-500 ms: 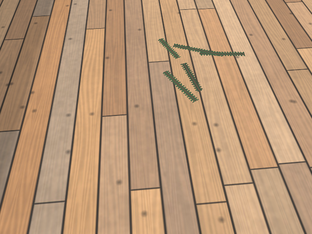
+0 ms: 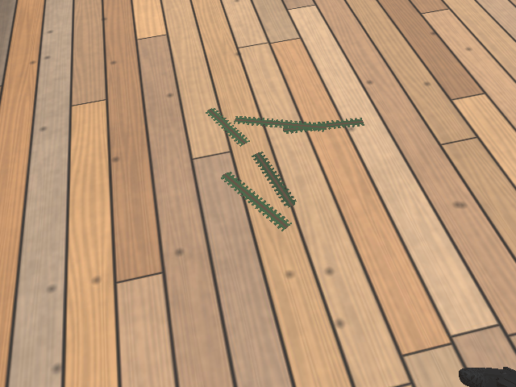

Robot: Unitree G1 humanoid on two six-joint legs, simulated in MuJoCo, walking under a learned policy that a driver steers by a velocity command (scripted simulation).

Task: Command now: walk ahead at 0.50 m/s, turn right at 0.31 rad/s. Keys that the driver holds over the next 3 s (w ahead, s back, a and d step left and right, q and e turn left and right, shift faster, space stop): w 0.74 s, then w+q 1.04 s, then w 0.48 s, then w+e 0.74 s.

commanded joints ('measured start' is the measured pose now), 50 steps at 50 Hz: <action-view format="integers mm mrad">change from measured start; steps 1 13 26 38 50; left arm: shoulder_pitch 53 -75 -352 -67 -82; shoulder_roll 157 135 36 118 145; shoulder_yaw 43 21 -15 15 25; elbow -17 -64 -133 -39 54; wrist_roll -3 5 -3 13 23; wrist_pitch -9 -21 -35 -25 -60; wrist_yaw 6 0 -30 -27 -5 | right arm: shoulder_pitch -116 192 353 237 71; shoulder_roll -81 -82 -153 -134 -32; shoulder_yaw -13 -21 -28 -12 -1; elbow -92 -2 91 31 -23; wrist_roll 7 -8 23 36 17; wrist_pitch -24 -13 10 -14 34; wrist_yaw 13 10 -15 -7 7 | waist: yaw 22 -94 -164 -7 -18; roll -132 21 11 -106 -85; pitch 8 -35 21 -113 26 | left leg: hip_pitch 70 553 570 -107 1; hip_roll -28 175 118 25 28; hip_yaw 26 -315 -21 9 39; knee -70 -376 -435 634 119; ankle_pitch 25 -369 -29 -476 37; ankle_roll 26 272 249 90 54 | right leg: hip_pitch -29 -608 -527 128 -48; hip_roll -265 -194 -171 -390 -314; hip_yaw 151 2 -103 264 -196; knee -63 840 241 -59 -231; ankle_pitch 191 -76 349 72 306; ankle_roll -129 41 87 -168 -93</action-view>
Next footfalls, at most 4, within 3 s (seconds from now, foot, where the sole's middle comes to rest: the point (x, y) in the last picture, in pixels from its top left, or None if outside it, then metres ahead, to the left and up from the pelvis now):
0.14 left None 0.27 0.14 -0.78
0.66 right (342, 355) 0.56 -0.11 -0.78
1.20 left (253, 256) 0.85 0.14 -0.78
1.66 right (295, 176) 1.17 0.02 -0.78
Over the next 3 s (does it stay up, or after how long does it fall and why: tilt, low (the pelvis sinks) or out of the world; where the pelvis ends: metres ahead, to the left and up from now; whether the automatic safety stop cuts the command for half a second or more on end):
stays up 1.59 0.42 0.00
